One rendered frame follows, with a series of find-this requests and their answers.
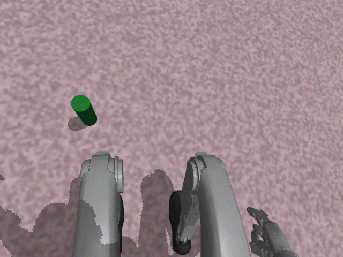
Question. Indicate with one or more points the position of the right robot hand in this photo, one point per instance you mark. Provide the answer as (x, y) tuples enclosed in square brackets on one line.
[(273, 238)]

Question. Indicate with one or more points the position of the right robot foot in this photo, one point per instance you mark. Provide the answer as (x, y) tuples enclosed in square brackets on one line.
[(179, 247)]

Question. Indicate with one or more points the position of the can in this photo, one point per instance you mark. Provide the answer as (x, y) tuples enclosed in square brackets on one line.
[(84, 109)]

